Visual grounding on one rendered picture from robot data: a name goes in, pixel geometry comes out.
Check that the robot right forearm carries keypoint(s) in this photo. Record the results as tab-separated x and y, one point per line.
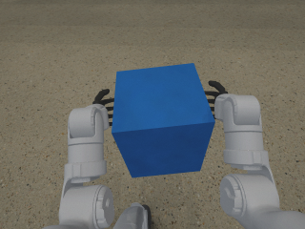
242	125

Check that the right robot upper arm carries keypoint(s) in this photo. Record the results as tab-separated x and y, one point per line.
253	201

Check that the left robot hand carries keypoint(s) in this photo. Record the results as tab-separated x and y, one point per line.
103	102

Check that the right robot hand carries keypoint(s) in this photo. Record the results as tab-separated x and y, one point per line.
221	90

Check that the robot left forearm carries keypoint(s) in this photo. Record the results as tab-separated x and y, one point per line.
86	161

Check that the left robot thigh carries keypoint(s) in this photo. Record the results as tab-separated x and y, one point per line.
134	217

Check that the robot left shin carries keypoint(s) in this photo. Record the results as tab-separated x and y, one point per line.
136	204

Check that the carton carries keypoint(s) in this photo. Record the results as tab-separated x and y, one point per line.
162	122

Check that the left robot upper arm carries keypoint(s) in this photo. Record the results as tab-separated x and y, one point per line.
86	207

